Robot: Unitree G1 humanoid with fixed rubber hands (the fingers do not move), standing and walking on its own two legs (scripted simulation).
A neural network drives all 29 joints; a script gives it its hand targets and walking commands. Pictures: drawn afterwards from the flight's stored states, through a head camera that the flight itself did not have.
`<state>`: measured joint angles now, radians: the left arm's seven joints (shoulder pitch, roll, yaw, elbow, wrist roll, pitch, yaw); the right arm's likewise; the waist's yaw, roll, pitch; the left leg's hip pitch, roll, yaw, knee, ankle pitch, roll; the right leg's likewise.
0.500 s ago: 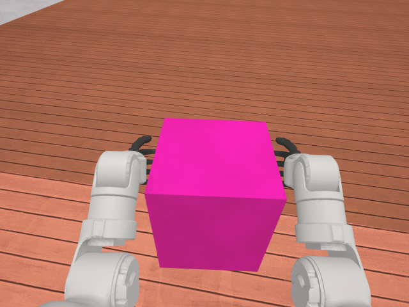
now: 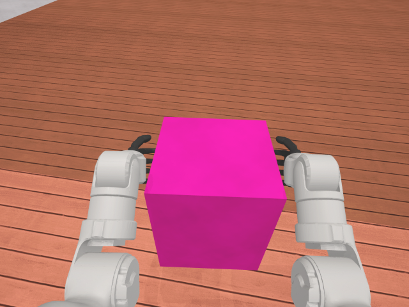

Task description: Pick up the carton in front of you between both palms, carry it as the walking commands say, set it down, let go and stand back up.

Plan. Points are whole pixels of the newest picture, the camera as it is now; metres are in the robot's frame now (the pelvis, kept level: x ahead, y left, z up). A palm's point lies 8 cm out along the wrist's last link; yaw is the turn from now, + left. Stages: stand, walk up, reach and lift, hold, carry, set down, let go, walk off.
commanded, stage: carry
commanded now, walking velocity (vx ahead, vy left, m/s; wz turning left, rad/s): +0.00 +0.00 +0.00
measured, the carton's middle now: (211, 195) +0.34 +0.00 +0.06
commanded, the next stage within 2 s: none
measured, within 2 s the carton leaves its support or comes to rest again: neither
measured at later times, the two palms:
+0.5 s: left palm (132, 142) +0.37 +0.15 +0.17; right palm (291, 144) +0.37 -0.15 +0.17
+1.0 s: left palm (146, 81) +0.62 +0.18 +0.16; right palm (260, 84) +0.62 -0.12 +0.16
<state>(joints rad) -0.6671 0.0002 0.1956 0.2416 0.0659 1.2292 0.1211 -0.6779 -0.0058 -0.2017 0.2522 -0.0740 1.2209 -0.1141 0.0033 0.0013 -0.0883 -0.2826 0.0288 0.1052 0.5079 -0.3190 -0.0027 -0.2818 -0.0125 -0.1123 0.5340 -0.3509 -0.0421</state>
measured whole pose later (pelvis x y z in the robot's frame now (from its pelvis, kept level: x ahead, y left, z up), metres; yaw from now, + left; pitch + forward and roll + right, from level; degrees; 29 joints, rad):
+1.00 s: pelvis +0.25 +0.03 +0.00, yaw -2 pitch +2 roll +2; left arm -0.84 0.04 0.28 0.16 0.03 1.35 0.15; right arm -0.87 0.02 -0.28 0.20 -0.10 1.31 -0.14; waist 0.00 -0.04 -0.01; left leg -0.39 -0.03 0.19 0.68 -0.41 0.08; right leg -0.29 -0.05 -0.02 1.12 -0.55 -0.03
